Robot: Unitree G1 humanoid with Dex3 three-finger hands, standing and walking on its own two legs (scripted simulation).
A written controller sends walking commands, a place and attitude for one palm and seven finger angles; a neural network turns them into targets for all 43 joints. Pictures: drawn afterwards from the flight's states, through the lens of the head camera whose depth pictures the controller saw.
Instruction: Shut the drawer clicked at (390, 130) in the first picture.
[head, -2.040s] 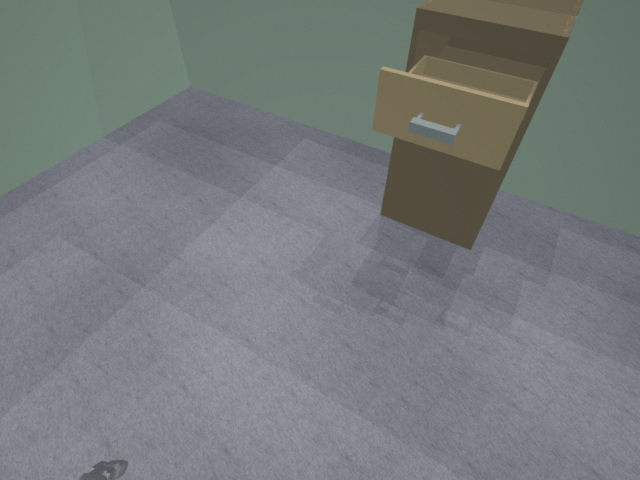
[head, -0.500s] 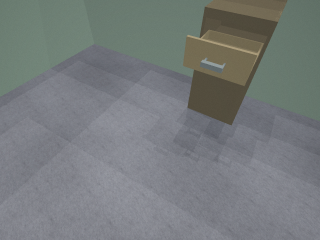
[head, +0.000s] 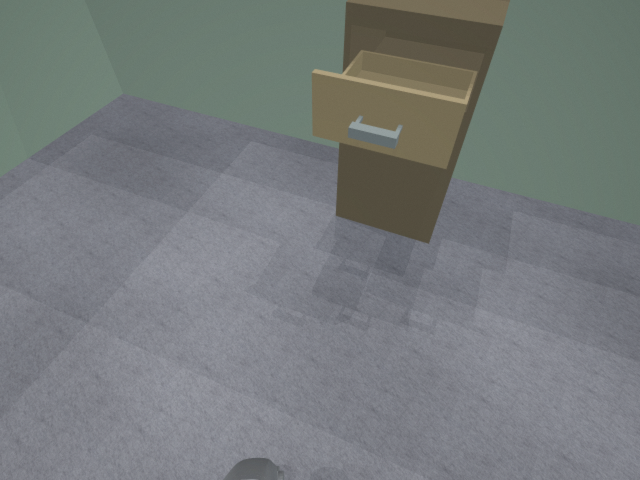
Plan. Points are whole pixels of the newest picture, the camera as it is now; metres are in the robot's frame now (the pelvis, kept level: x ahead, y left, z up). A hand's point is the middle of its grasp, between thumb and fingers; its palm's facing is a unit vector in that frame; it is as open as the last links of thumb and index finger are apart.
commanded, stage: walk to a spot facing it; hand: left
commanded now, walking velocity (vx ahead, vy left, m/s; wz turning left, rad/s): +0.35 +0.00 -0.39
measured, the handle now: (376, 129) +0.88 -0.05 -0.06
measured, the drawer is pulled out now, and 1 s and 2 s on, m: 0.30 0.30 0.30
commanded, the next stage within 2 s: take the last steps up to it in 0.46 s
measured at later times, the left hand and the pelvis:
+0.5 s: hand (220, 338) +0.35 +0.21 -0.15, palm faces -0.24 -0.93 -0.26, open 7.4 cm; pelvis +0.19 +0.03 +0.00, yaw -18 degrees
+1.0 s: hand (271, 304) +0.45 +0.15 -0.19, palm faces -0.34 -0.93 -0.14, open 7.3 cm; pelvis +0.34 -0.01 -0.01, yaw -22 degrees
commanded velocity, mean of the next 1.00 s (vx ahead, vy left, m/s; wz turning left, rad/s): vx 0.23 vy -0.02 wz -0.27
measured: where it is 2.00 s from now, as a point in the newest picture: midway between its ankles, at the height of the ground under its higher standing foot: (380, 382)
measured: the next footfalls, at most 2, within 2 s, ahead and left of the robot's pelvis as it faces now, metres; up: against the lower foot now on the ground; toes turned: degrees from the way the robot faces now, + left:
left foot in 0.22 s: +0.25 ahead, +0.15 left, +0.00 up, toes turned -1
right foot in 0.60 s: +0.30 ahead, -0.12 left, +0.00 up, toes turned -29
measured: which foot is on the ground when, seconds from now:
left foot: up 0.00-0.20, down 0.22-0.60, up 0.62-0.94, down 0.96-1.00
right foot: down 0.00-0.22, up 0.24-0.58, down 0.60-0.96, up 0.98-1.00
